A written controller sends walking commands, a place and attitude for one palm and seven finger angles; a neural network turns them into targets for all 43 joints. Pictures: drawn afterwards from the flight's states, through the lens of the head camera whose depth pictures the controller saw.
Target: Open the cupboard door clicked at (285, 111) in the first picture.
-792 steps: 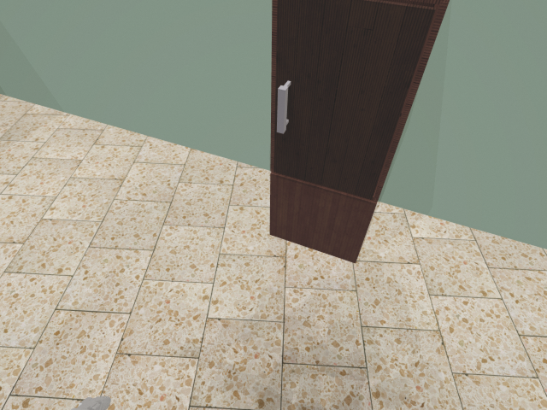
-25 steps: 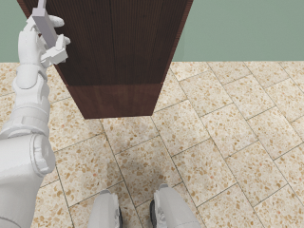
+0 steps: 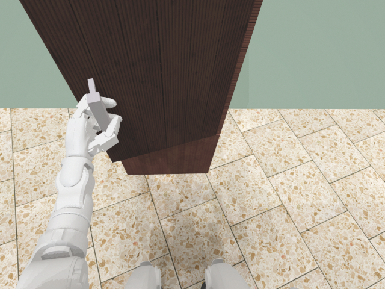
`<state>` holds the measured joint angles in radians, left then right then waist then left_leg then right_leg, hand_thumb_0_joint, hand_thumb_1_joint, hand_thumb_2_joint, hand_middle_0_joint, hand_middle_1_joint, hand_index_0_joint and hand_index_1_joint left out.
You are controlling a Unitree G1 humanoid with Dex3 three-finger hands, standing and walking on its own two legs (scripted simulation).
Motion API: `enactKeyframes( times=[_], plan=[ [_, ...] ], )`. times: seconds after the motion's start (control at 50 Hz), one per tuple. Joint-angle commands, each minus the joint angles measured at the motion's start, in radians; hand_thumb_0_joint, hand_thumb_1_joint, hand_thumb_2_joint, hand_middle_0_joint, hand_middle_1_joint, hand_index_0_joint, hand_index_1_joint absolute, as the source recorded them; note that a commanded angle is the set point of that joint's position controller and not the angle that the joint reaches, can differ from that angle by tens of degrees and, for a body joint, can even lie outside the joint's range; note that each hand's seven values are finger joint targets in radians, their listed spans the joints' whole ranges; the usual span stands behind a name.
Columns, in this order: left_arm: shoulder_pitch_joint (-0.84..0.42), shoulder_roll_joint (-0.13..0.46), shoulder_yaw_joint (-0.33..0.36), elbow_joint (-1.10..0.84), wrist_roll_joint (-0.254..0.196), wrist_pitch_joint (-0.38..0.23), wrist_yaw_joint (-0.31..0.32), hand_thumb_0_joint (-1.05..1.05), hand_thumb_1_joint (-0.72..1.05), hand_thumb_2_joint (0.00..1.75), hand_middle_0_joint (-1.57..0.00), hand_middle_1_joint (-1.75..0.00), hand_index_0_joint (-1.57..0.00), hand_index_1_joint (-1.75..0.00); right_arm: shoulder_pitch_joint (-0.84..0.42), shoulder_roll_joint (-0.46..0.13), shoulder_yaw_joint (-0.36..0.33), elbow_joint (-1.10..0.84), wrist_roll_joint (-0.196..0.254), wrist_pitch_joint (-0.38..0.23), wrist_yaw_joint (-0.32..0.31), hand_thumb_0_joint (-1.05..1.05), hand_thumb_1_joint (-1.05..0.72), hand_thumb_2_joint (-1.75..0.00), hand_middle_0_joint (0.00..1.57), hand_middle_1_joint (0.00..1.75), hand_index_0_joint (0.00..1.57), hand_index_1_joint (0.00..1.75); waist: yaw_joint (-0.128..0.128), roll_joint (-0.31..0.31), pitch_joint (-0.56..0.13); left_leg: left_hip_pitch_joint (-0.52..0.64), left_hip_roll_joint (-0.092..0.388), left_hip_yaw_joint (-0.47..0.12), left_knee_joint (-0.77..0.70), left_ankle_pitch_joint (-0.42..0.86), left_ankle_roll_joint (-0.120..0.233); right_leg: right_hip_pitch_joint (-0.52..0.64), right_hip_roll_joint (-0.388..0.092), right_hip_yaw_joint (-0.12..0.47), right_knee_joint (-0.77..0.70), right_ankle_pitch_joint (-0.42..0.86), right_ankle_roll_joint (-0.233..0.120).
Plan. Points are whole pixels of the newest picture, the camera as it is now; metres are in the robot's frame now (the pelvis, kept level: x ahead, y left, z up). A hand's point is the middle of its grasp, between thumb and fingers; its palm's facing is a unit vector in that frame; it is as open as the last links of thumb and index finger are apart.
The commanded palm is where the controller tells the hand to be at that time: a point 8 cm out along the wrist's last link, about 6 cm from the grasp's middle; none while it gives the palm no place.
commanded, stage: pull the door open along its arc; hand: left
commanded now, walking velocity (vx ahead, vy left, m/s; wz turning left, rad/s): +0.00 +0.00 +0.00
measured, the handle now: (102, 112) +0.48 +0.18 +0.03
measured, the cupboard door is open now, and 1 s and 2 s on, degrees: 16 47 50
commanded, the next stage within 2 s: open thumb and fingers to let go in 0.58 s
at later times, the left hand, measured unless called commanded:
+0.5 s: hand (156, 177) +0.33 +0.06 +0.03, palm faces +0.40 -0.92 +0.00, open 6.2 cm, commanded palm +0.26 +0.09 +0.03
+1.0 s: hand (172, 188) +0.31 +0.03 +0.03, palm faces +0.38 -0.93 -0.02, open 8.4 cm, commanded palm +0.25 +0.07 +0.03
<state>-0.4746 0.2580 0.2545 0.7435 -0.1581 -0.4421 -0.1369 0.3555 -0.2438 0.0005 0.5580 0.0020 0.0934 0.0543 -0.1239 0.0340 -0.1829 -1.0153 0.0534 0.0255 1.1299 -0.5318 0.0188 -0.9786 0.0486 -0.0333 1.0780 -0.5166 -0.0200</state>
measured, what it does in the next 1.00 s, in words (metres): shifts its weight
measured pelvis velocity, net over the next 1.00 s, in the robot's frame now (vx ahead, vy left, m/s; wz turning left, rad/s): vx -0.02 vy -0.05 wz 0.10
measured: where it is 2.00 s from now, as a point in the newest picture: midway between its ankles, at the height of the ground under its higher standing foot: outside the picture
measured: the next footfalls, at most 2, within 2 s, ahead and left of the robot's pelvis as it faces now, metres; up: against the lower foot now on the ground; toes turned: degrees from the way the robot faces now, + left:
none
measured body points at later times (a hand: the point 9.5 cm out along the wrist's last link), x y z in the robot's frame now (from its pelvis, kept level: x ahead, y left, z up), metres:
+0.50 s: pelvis -0.01 -0.03 +0.00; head +0.06 -0.04 +0.44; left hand +0.30 +0.11 +0.04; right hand +0.14 -0.25 -0.12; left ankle -0.01 +0.10 -0.65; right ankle -0.01 -0.11 -0.65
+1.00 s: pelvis -0.02 -0.05 +0.00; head +0.06 -0.07 +0.44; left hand +0.28 +0.08 +0.03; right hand +0.17 -0.25 -0.12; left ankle -0.01 +0.10 -0.65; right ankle -0.01 -0.11 -0.65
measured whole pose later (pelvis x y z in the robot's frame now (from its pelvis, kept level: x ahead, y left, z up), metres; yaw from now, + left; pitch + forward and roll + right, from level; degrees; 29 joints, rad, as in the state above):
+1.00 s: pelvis -0.02 -0.05 +0.00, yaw +6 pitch +18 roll +2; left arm -0.09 -0.12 -0.18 0.42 0.11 -0.43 0.57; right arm 0.17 -0.18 -0.02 0.61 -0.09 -0.03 0.02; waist -0.02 0.03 -0.18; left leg -0.94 0.01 -0.03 1.12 -0.49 -0.05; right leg -0.92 0.01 -0.09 1.16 -0.56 -0.09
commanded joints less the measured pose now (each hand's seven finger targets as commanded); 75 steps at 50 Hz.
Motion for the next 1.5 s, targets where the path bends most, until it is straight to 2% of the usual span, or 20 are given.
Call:
enactKeyframes(
  times=[0.0, 0.04, 0.12, 0.2, 0.24, 0.26, 0.32, 0.42, 0.58, 0.66, 0.72, 0.78, 0.9, 0.98, 1.06, 1.1, 1.14, 1.2, 1.26, 1.48],
  plan=[
    [-0.059, 0.048, 0.079, -0.26, -0.035, -0.064, 0.255, 0.0, 0.9, 0.9, -0.4, -1.35, -0.4, -1.35, 0.053, -0.122, -0.055, -0.085, -0.019, -0.046, 0.007, 0.0, -0.9, -0.9, 0.2, 0.3, 0.2, 0.3, 0.085, -0.004, -0.35, 0.259, -0.042, -0.02, -0.102, 0.51, -0.017, 0.267, 0.0, -0.017, -0.072, 0.535, 0.007],
    [-0.046, 0.022, 0.055, -0.308, 0.02, -0.076, 0.355, 0.0, 0.9, 0.9, -0.4, -1.35, -0.4, -1.35, 0.046, -0.117, -0.06, -0.089, -0.035, -0.047, 0.01, 0.0, -0.9, -0.9, 0.2, 0.3, 0.2, 0.3, 0.086, -0.03, -0.362, 0.259, -0.044, -0.021, -0.095, 0.517, -0.018, 0.276, -0.002, -0.013, -0.059, 0.542, 0.005],
    [-0.016, -0.109, -0.058, -0.37, 0.144, -0.085, 0.532, 0.0, 0.9, 0.9, -0.4, -1.35, -0.4, -1.35, 0.006, -0.093, -0.062, -0.092, -0.062, -0.048, 0.023, 0.0, -0.9, -0.9, 0.2, 0.3, 0.2, 0.3, 0.092, -0.012, -0.38, 0.268, -0.047, -0.018, -0.084, 0.497, -0.02, 0.267, -0.015, -0.01, -0.042, 0.528, 0.0],
    [0.021, -0.222, -0.177, -0.426, 0.218, -0.073, 0.638, 0.0, 0.9, 0.9, -0.4, -1.35, -0.4, -1.35, -0.037, -0.08, -0.068, -0.097, -0.075, -0.051, 0.025, 0.0, -0.9, -0.9, 0.2, 0.3, 0.2, 0.3, 0.083, -0.031, -0.403, 0.286, -0.051, -0.017, -0.085, 0.461, -0.018, 0.286, -0.019, -0.006, -0.058, 0.515, -0.001],
    [0.051, -0.258, -0.224, -0.433, 0.241, -0.065, 0.664, 0.0, 0.9, 0.9, -0.4, -1.35, -0.4, -1.35, -0.048, -0.078, -0.069, -0.1, -0.078, -0.055, 0.021, 0.0, -0.9, -0.9, 0.2, 0.3, 0.2, 0.3, 0.079, -0.07, -0.386, 0.283, -0.051, -0.023, -0.094, 0.436, -0.015, 0.294, -0.018, -0.009, -0.072, 0.498, -0.003],
    [0.051, -0.267, -0.247, -0.446, 0.253, -0.065, 0.673, 0.0, 0.9, 0.9, -0.4, -1.35, -0.4, -1.35, -0.065, -0.075, -0.07, -0.097, -0.078, -0.057, 0.019, 0.0, -0.9, -0.9, 0.2, 0.3, 0.2, 0.3, 0.077, -0.057, -0.38, 0.285, -0.053, -0.019, -0.096, 0.412, -0.014, 0.294, -0.021, -0.003, -0.079, 0.488, -0.002],
    [0.091, -0.319, -0.311, -0.471, 0.261, -0.063, 0.684, 0.0, 0.9, 0.9, -0.4, -1.35, -0.4, -1.35, -0.09, -0.062, -0.068, -0.097, -0.079, -0.07, 0.01, 0.0, -0.9, -0.9, 0.2, 0.3, 0.2, 0.3, 0.075, -0.1, -0.354, 0.267, -0.061, -0.015, -0.108, 0.352, -0.01, 0.33, -0.029, 0.009, -0.113, 0.462, 0.001],
    [0.141, -0.38, -0.387, -0.492, 0.261, -0.068, 0.689, 0.0, 0.9, 0.9, -0.4, -1.35, -0.4, -1.35, -0.136, -0.044, -0.057, -0.09, -0.079, -0.097, -0.003, 0.0, -0.9, -0.9, 0.2, 0.3, 0.2, 0.3, 0.072, -0.097, -0.295, 0.258, -0.067, -0.014, -0.115, 0.283, -0.007, 0.321, -0.045, 0.028, -0.152, 0.405, 0.005],
    [0.386, -0.453, -0.484, -0.585, 0.288, -0.053, 0.684, 0.0, 0.9, 0.9, -0.4, -1.35, -0.4, -1.35, -0.183, -0.016, -0.045, -0.114, -0.083, -0.147, -0.004, 0.0, -0.9, -0.9, 0.2, 0.3, 0.2, 0.3, 0.101, -0.128, -0.292, 0.237, -0.076, -0.021, -0.118, 0.272, -0.013, 0.379, -0.077, 0.062, -0.171, 0.47, 0.014],
    [0.165, -0.396, -0.438, -0.58, 0.304, -0.053, 0.726, 0.0, 0.9, 0.9, -0.4, -1.35, -0.4, -1.35, -0.196, -0.02, -0.041, -0.082, -0.085, -0.156, -0.024, 0.0, -0.9, -0.9, 0.2, 0.3, 0.2, 0.3, 0.063, -0.126, -0.226, 0.189, -0.078, -0.034, -0.085, 0.199, -0.012, 0.306, -0.093, 0.103, -0.196, 0.326, 0.02],
    [0.18, -0.393, -0.403, -0.523, 0.283, -0.056, 0.737, 0.0, 0.69, 0.81, -0.38, -1.33, -0.38, -1.33, -0.219, -0.013, -0.035, -0.076, -0.088, -0.167, -0.033, 0.0, -0.9, -0.9, 0.2, 0.3, 0.2, 0.3, 0.076, -0.152, -0.225, 0.155, -0.084, -0.037, -0.071, 0.161, -0.013, 0.31, -0.105, 0.134, -0.215, 0.256, 0.028],
    [0.173, -0.398, -0.412, -0.537, 0.286, -0.06, 0.732, 0.0, 0.48, 0.72, -0.37, -1.3, -0.37, -1.3, -0.216, -0.012, -0.04, -0.076, -0.087, -0.166, -0.035, 0.0, -0.9, -0.9, 0.2, 0.3, 0.2, 0.3, 0.083, -0.117, -0.285, 0.168, -0.085, -0.031, -0.069, 0.185, -0.014, 0.339, -0.109, 0.138, -0.198, 0.306, 0.027],
    [0.167, -0.414, -0.433, -0.536, 0.281, -0.049, 0.714, 0.0, 0.06, 0.54, -0.34, -1.26, -0.34, -1.26, -0.202, -0.019, -0.045, -0.082, -0.087, -0.159, -0.036, 0.0, -0.9, -0.9, 0.2, 0.3, 0.2, 0.3, 0.073, -0.143, -0.308, 0.184, -0.082, -0.031, -0.067, 0.221, -0.011, 0.351, -0.105, 0.117, -0.177, 0.406, 0.033],
    [0.213, -0.427, -0.439, -0.551, 0.274, -0.045, 0.705, 0.0, -0.22, 0.42, -0.32, -1.23, -0.32, -1.23, -0.193, -0.019, -0.048, -0.088, -0.085, -0.156, -0.035, 0.0, -0.9, -0.9, 0.2, 0.3, 0.2, 0.3, 0.086, -0.148, -0.327, 0.196, -0.082, -0.033, -0.074, 0.256, -0.013, 0.373, -0.1, 0.1, -0.159, 0.477, 0.031],
    [0.185, -0.442, -0.456, -0.537, 0.278, -0.04, 0.709, 0.0, -0.5, 0.3, -0.3, -1.2, -0.3, -1.2, -0.198, -0.023, -0.046, -0.087, -0.084, -0.158, -0.033, 0.0, -0.9, -0.9, 0.2, 0.3, 0.2, 0.3, 0.073, -0.143, -0.28, 0.204, -0.079, -0.033, -0.078, 0.232, -0.01, 0.315, -0.09, 0.076, -0.164, 0.394, 0.023],
    [0.178, -0.439, -0.452, -0.547, 0.278, -0.046, 0.714, 0.0, -0.5, 0.3, -0.3, -1.2, -0.3, -1.2, -0.195, -0.022, -0.046, -0.085, -0.086, -0.161, -0.032, 0.0, -0.9, -0.9, 0.2, 0.3, 0.2, 0.3, 0.076, -0.14, -0.294, 0.207, -0.08, -0.035, -0.077, 0.228, -0.011, 0.316, -0.089, 0.077, -0.163, 0.38, 0.022],
    [0.205, -0.429, -0.444, -0.545, 0.283, -0.044, 0.716, 0.0, -0.5, 0.3, -0.28, -1.1, -0.28, -1.1, -0.197, -0.024, -0.047, -0.09, -0.085, -0.162, -0.033, 0.0, -0.9, -0.9, 0.2, 0.3, 0.2, 0.3, 0.088, -0.134, -0.303, 0.213, -0.079, -0.036, -0.082, 0.245, -0.01, 0.317, -0.081, 0.064, -0.153, 0.383, 0.013],
    [0.196, -0.455, -0.469, -0.539, 0.287, -0.041, 0.719, 0.0, -0.5, 0.3, -0.26, -0.95, -0.26, -0.95, -0.194, -0.021, -0.044, -0.089, -0.085, -0.163, -0.029, 0.0, -0.9, -0.9, 0.2, 0.3, 0.2, 0.3, 0.083, -0.118, -0.289, 0.227, -0.079, -0.033, -0.087, 0.244, -0.01, 0.295, -0.075, 0.048, -0.148, 0.364, 0.008],
    [0.18, -0.432, -0.443, -0.546, 0.281, -0.039, 0.729, 0.0, -0.5, 0.3, -0.23, -0.8, -0.23, -0.8, -0.199, -0.024, -0.045, -0.092, -0.086, -0.164, -0.031, 0.0, -0.9, -0.9, 0.2, 0.3, 0.2, 0.3, 0.091, -0.116, -0.3, 0.219, -0.078, -0.032, -0.085, 0.237, -0.009, 0.294, -0.074, 0.053, -0.15, 0.338, 0.008],
    [0.158, -0.468, -0.456, -0.516, 0.284, -0.015, 0.75, 0.0, -0.5, 0.3, -0.15, -0.3, -0.15, -0.3, -0.205, -0.021, -0.04, -0.09, -0.087, -0.166, -0.03, 0.0, -0.9, -0.9, 0.2, 0.3, 0.2, 0.3, 0.086, -0.102, -0.278, 0.241, -0.075, -0.033, -0.099, 0.234, -0.011, 0.255, -0.055, 0.018, -0.141, 0.281, -0.005]
  ],
)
